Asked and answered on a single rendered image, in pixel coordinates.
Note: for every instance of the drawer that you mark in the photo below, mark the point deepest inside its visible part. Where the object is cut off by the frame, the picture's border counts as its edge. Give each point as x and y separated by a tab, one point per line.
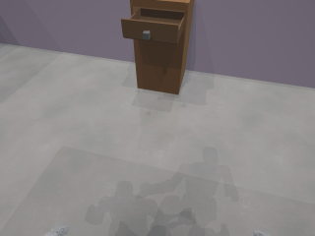
165	26

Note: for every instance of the handle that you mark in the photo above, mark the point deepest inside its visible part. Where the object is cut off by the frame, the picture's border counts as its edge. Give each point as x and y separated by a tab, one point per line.
146	34

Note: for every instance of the robot left hand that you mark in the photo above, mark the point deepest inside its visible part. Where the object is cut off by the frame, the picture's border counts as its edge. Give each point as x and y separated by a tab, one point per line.
58	231

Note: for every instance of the cabinet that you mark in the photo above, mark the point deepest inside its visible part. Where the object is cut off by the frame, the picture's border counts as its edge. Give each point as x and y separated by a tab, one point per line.
161	66

